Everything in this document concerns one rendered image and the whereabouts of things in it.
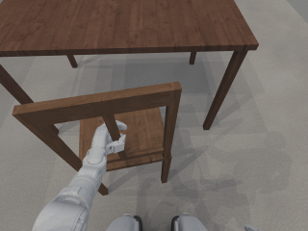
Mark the robot left thigh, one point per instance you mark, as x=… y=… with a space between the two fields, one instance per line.
x=124 y=224

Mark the chair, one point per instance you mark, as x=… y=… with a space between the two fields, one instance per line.
x=147 y=140

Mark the left robot hand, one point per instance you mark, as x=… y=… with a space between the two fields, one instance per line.
x=102 y=138

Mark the right robot shin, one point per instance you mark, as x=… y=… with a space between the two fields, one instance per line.
x=185 y=215

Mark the robot left upper arm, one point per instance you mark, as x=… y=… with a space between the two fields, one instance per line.
x=59 y=216

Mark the left robot forearm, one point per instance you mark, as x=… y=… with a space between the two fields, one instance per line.
x=84 y=186

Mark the table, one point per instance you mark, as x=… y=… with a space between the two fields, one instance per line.
x=31 y=28

